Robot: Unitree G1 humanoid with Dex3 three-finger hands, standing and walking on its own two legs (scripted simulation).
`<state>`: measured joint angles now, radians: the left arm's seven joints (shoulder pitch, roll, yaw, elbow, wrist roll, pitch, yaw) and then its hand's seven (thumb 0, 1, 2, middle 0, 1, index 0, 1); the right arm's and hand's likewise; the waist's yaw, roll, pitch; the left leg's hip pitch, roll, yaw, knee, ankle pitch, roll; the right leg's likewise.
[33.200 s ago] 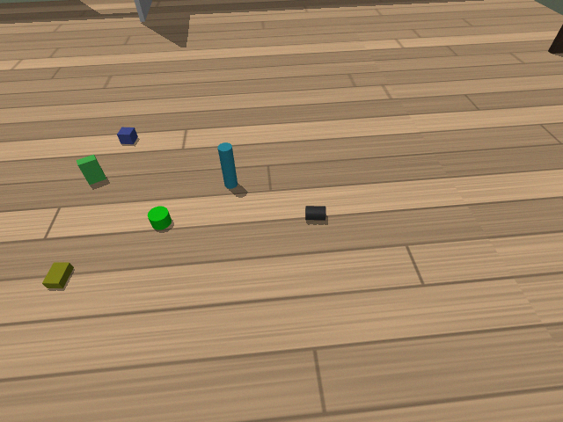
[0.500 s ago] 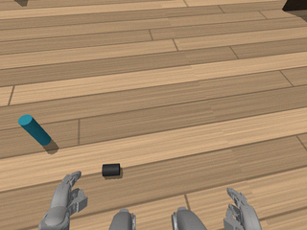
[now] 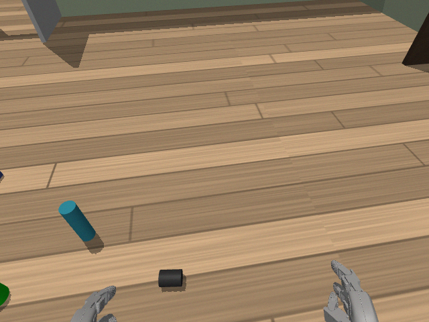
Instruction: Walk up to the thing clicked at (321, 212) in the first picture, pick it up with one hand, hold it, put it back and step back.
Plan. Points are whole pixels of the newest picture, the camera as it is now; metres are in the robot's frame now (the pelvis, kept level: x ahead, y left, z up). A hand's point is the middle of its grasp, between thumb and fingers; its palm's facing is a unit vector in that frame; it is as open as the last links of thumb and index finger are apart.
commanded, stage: home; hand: left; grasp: from above
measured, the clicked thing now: (170, 278) +0.47 +0.20 -0.68
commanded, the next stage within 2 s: stand in 1.80 s
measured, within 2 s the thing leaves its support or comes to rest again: neither
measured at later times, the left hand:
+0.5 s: hand out of the picture +0.16 +0.18 -0.05, palm faces +0.03 -0.98 -0.21, open 7.4 cm
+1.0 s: hand out of the picture +0.16 +0.18 -0.05, palm faces +0.03 -0.98 -0.21, open 7.4 cm
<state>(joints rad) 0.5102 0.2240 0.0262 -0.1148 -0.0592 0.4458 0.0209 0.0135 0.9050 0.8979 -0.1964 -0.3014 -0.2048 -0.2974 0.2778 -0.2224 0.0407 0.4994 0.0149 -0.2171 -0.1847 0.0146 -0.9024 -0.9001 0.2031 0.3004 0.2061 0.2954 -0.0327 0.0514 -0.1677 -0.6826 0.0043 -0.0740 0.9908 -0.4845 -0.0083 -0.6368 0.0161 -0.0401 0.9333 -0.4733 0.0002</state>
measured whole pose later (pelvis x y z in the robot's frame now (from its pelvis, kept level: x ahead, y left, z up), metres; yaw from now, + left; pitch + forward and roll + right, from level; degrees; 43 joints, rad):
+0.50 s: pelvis +0.00 +0.00 +0.00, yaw +0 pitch +10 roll -2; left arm 0.50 0.22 0.03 -0.12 -0.06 0.45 0.02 0.01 0.91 0.90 -0.20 -0.30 -0.20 -0.30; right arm 0.31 -0.22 0.04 0.53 0.01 -0.23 -0.18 0.02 -0.90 -0.90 0.20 0.30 0.21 0.30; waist -0.04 0.05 -0.16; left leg -0.68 0.01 -0.07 1.00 -0.49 -0.01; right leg -0.64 0.02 -0.03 0.94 -0.48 0.00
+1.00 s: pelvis +0.00 +0.00 +0.00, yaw +0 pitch +10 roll -2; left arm 0.50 0.23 0.02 -0.13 -0.06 0.45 0.01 0.01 0.91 0.90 -0.20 -0.30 -0.20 -0.30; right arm 0.29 -0.22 0.03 0.53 0.01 -0.23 -0.18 0.02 -0.90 -0.90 0.20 0.30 0.21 0.30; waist -0.03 0.05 -0.16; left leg -0.68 0.01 -0.07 1.00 -0.50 -0.01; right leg -0.64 0.02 -0.03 0.94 -0.48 0.00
